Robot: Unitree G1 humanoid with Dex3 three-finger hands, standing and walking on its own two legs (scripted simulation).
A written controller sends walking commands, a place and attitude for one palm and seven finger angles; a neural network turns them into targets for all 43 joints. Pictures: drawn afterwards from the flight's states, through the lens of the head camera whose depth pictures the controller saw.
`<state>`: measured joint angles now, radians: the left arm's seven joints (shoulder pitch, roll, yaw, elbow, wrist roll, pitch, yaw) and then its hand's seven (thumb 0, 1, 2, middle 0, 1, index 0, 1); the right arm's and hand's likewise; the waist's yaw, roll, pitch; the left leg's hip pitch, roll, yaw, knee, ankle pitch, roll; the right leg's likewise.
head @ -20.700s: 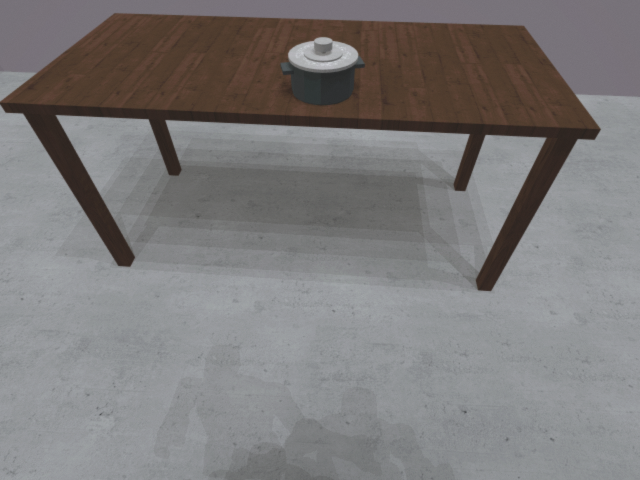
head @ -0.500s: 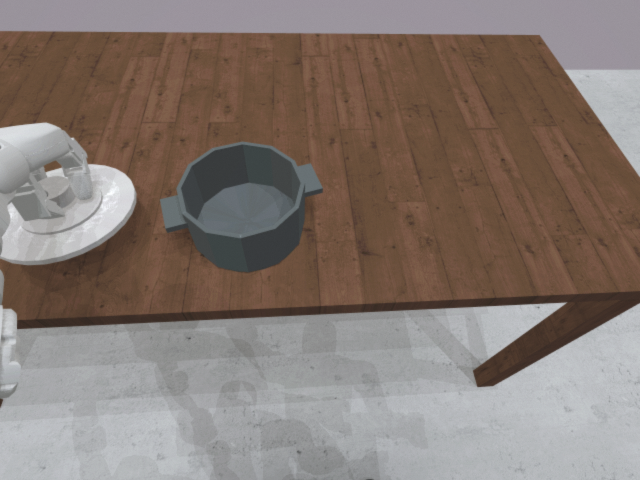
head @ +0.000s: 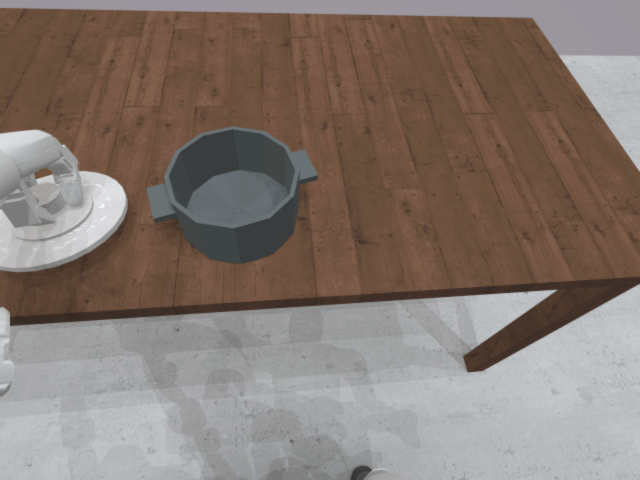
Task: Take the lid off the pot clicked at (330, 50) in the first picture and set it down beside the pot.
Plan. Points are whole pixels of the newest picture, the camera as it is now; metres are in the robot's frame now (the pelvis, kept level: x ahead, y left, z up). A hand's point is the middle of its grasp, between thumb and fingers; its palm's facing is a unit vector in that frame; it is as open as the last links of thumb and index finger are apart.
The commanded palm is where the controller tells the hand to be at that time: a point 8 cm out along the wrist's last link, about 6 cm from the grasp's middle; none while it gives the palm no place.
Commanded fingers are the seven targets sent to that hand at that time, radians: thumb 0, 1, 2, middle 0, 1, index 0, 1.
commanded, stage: lower the lid onto the table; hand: left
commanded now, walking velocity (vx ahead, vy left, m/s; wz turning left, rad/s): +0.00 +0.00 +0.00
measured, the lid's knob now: (43, 200) +0.47 +0.33 +0.04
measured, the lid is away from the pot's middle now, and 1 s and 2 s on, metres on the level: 0.24 0.25 0.25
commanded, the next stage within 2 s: open the fingers wide in 0.38 s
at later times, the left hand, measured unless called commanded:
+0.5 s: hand (43, 202) +0.46 +0.33 +0.05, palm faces -0.52 -0.10 -0.85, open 6.0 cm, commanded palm +0.48 +0.32 +0.09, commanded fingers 0.00 0.61 0.92 -0.80 -1.03 -0.94 -1.09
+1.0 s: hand (44, 211) +0.45 +0.32 +0.04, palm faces -0.47 -0.09 -0.88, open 6.4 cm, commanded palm +0.48 +0.32 +0.09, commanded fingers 0.00 0.25 0.65 -0.47 -0.97 -0.52 -1.00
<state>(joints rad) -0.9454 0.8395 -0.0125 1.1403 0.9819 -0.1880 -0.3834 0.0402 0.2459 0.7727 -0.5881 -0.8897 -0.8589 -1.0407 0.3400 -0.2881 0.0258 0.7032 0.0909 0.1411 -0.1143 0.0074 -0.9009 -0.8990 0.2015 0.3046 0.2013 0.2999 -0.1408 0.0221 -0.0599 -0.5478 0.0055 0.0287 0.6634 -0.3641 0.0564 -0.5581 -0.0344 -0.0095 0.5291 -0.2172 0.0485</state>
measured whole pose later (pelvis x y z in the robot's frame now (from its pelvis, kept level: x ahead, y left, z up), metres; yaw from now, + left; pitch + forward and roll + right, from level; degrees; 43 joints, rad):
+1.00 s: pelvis -0.01 +0.00 -0.01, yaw -1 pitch +18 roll -3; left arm -0.94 0.84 0.02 1.13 1.01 -0.21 -0.31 0.00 0.33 0.70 -0.49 -0.95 -0.76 -1.08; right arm 0.33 -0.28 0.03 0.64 0.08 0.19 -0.10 0.01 -0.90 -0.90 0.20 0.30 0.20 0.30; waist -0.14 0.02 -0.08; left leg -0.69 0.01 0.03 0.78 -0.40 0.06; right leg -0.70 -0.03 0.00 0.64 -0.25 0.05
